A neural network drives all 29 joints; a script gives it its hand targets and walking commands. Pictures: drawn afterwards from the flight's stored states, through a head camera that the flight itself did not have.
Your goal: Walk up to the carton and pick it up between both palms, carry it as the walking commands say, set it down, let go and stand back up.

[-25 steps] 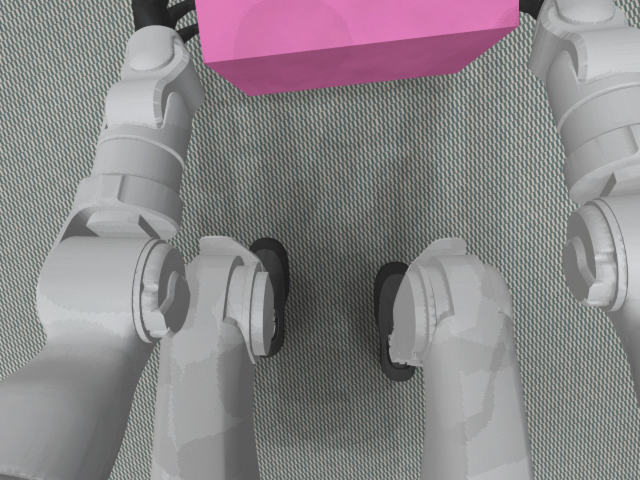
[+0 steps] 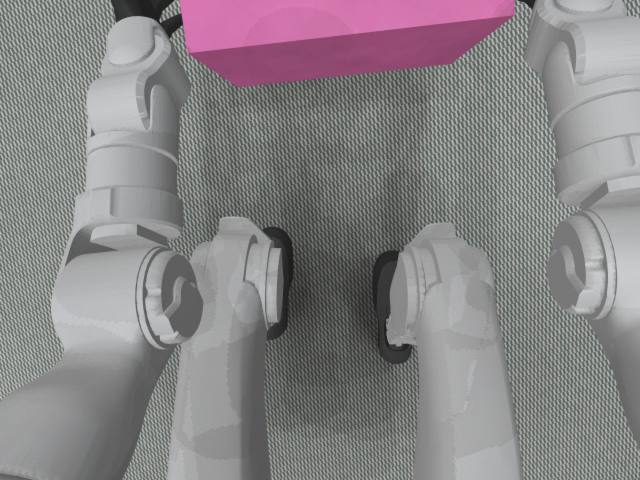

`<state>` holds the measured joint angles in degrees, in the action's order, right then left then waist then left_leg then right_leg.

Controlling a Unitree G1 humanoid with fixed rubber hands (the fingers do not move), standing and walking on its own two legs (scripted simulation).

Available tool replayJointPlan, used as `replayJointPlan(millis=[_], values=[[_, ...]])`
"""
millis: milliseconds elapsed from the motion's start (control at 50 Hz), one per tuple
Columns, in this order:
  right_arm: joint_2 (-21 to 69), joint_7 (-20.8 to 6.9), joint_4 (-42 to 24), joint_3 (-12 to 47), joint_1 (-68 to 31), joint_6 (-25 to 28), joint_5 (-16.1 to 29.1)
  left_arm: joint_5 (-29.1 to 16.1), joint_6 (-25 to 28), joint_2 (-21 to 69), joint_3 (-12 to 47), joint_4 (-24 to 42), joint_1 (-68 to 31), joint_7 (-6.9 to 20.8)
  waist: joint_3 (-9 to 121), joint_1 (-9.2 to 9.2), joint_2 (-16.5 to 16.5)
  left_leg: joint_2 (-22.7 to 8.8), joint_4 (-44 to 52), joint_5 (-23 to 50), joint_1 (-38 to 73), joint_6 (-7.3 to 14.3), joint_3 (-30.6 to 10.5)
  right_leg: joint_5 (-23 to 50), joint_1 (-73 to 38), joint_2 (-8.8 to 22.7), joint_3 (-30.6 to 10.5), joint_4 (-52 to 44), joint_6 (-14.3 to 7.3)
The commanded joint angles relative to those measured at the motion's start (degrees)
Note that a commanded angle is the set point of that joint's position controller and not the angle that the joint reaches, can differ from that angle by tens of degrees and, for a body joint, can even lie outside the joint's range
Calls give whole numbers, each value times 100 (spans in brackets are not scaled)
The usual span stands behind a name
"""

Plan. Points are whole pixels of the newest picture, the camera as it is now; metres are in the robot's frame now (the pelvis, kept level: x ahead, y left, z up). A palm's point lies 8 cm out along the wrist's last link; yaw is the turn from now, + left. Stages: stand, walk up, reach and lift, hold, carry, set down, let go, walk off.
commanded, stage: reach and lift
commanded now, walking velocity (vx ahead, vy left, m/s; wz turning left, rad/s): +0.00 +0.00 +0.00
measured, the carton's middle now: out of the picture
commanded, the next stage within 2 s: none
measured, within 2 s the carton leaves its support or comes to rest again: neither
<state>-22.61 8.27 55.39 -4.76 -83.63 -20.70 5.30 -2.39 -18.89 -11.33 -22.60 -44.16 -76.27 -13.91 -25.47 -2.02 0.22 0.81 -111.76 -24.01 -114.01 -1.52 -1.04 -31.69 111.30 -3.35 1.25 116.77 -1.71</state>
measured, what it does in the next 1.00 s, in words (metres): rises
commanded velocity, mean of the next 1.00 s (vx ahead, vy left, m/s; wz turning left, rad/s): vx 0.00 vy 0.00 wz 0.00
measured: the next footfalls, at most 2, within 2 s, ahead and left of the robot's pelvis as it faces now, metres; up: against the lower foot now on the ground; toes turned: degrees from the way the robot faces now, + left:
none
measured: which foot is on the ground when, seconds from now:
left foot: down 0.00-1.00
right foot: down 0.00-1.00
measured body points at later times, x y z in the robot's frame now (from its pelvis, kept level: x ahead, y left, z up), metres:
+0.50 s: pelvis +0.04 +0.01 +0.06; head +0.30 -0.01 +0.42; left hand +0.52 +0.20 -0.02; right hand +0.55 -0.18 -0.03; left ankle +0.17 +0.13 -0.39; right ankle +0.13 -0.10 -0.40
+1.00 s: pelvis +0.07 +0.01 +0.13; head +0.28 +0.00 +0.52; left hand +0.51 +0.21 +0.07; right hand +0.53 -0.16 +0.05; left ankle +0.17 +0.13 -0.39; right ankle +0.13 -0.10 -0.39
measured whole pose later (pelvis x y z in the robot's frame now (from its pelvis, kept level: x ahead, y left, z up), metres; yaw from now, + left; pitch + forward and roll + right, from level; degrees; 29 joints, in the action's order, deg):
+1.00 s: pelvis +0.07 +0.01 +0.13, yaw +0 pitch +45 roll -1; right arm -6.8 3.0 43.0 -16.2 -47.3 -22.4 -9.9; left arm 7.1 -20.4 0.1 -27.5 -35.5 -44.9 -7.0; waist 19.9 -2.4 0.2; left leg 3.0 -87.1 -24.9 -107.4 -1.7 -3.2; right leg -31.4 104.0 -3.3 -0.1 90.1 -0.8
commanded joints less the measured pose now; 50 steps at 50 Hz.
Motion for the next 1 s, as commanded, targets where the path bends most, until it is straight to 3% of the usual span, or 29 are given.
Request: replayJointPlan(millis=[0,60,100,140,160,180,200,220,260,280,300,320,340,360,400,420,440,460,500,540,580,600,620,640,680,740,880,920,980], values=[[6509,-2320,-1534,1383,-2882,467,708,-622,153,5652,3087,1345,-4096,2316,11574,-45,25,447,691,1075,4010,183,432,1120,-2177,-399,71,-1441,5],[6597,-2413,-929,937,-2525,443,392,-357,127,5718,2793,1006,-3922,2391,10466,14,93,465,793,699,3441,132,510,759,-1609,-400,34,-1623,15],[6609,-2450,-943,914,-2229,497,277,-171,102,5851,2577,690,-3131,2417,10014,-88,-78,535,927,995,3368,157,480,928,-1368,-433,105,-1722,60],[6513,-2492,-1013,748,-1929,522,133,-27,13,6105,2266,293,-2345,2404,9666,-117,179,592,1105,1409,3459,110,400,1233,-1002,-460,145,-1826,47],[6315,-2510,-1469,710,-1986,572,88,-85,28,6159,2402,498,-2388,2379,9989,75,259,565,1124,1610,3831,113,312,1354,-1033,-450,191,-1798,37],[6275,-2507,-1104,542,-1784,544,-77,106,12,6067,1987,135,-2027,2390,9367,-49,123,587,1224,1580,3501,95,351,1255,-779,-422,146,-1936,47],[6392,-2548,-1410,621,-1795,581,-51,79,63,6090,2041,279,-1956,2348,9586,69,-26,616,1326,1747,3704,120,266,1436,-878,-465,256,-1922,78],[6474,-2528,-1412,693,-1781,560,-35,128,51,6061,1960,204,-1805,2368,9426,-101,-50,616,1317,1646,3346,132,377,1421,-1068,-446,105,-2056,77],[6331,-2539,-1234,608,-1359,503,-217,-38,75,6039,2042,382,-1909,2402,9409,339,-168,638,1455,1448,3218,110,322,1437,-1425,-423,106,-2196,70],[6195,-2539,-1454,723,-1407,528,-267,37,65,6081,1990,246,-1541,2432,9532,244,-296,700,1513,1592,3195,93,311,1568,-1505,-426,155,-2212,89],[6312,-2509,-1654,852,-1419,530,-183,-171,96,6062,2210,684,-1904,2468,9887,382,-397,731,1592,1537,3333,97,271,1631,-1956,-447,136,-2305,69],[6328,-2481,-1956,965,-1696,528,-63,-85,57,6014,2153,612,-1658,2455,9862,212,-397,716,1641,1469,3274,117,298,1568,-2000,-446,116,-2364,101],[6008,-2522,-2022,991,-1915,518,-144,-148,29,5993,2238,573,-1887,2463,9844,354,-354,732,1666,1412,3454,103,188,1427,-1604,-446,188,-2290,48],[6296,-2531,-2406,1331,-1880,520,134,-305,70,5926,2659,1188,-2180,2447,10582,182,-240,706,1695,1634,3850,81,366,1714,-2198,-450,113,-2396,45],[6198,-2464,-1844,1113,-1846,441,-22,-247,10,5726,2383,879,-2323,2463,9880,251,-427,682,1756,1124,3182,101,351,1355,-2214,-397,69,-2488,62],[6275,-2476,-2117,1206,-1981,428,79,-77,-36,5826,2397,801,-1931,2479,9910,64,-199,662,1846,1131,3351,118,410,1323,-2213,-385,48,-2609,84],[6361,-2481,-1951,1150,-1804,365,-11,-176,-32,5777,2343,839,-1998,2488,9962,193,-527,679,1902,892,3493,135,366,1088,-2255,-425,122,-2625,98],[6614,-2506,-1873,1059,-1708,343,39,-62,-21,5693,2313,1022,-2124,2465,9953,19,-395,685,2071,878,3521,152,366,1081,-2342,-429,92,-2703,81],[6589,-2587,-1445,824,-1651,268,-60,93,-124,5604,2108,762,-2376,2513,9374,27,-239,615,2076,231,3175,140,464,519,-1992,-384,-14,-2863,16],[6503,-2539,-1894,929,-1668,280,-34,270,-174,5836,2049,645,-1775,2592,9831,-89,-166,635,2081,728,3143,123,533,1084,-2563,-393,-70,-2925,55],[6589,-2594,-1364,634,-1401,199,-264,536,-237,5666,1600,161,-1425,2650,9327,-226,-167,622,2164,562,2801,163,592,872,-2299,-385,-77,-2988,88],[6830,-2606,-1383,754,-1337,177,-196,409,-240,5670,1761,391,-1536,2731,9562,-195,-419,613,2228,566,2987,184,598,860,-2515,-397,-56,-3099,133],[6881,-2583,-1516,719,-1274,183,-107,372,-262,5801,1877,385,-1540,2759,9693,-207,-174,578,2250,449,3091,196,676,737,-2791,-404,-174,-3209,104],[6726,-2559,-1459,656,-1150,141,-250,299,-285,5962,1867,369,-1442,2769,9578,-84,-316,633,2367,589,3174,214,575,917,-2735,-439,-39,-3202,122],[6934,-2567,-2079,955,-1123,145,-140,139,-258,6053,2206,933,-1398,2845,10557,-163,-280,674,2352,1248,3527,189,665,1649,-3562,-461,-73,-3188,138],[6937,-2482,-2283,1118,-989,156,-152,-90,-260,6073,2415,945,-1128,2904,10537,-29,-746,681,2413,1570,3734,205,535,1986,-3711,-508,-3,-3202,207],[6679,-2522,-2349,987,76,361,-459,-67,-142,6331,2742,888,-318,2903,10227,287,-135,707,2717,2621,4373,59,248,2867,-3470,-531,-25,-3401,112],[6850,-2492,-2371,1125,418,421,-433,37,-40,6158,2723,891,-38,2881,10086,165,-174,696,2888,2745,4368,96,284,3235,-3825,-481,-110,-3597,129],[6795,-2575,-2339,1076,-127,479,-321,193,-52,6114,2678,756,-139,2826,9436,-131,108,674,3170,1774,4337,97,285,2057,-3379,-470,-110,-3738,95]])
